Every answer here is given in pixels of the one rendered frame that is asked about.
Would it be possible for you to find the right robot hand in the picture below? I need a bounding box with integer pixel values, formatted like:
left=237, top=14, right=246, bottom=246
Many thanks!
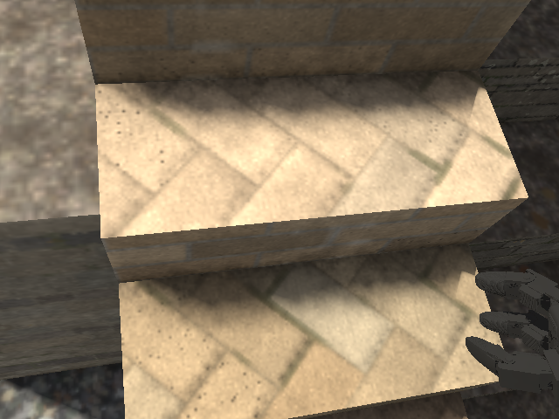
left=466, top=269, right=559, bottom=403

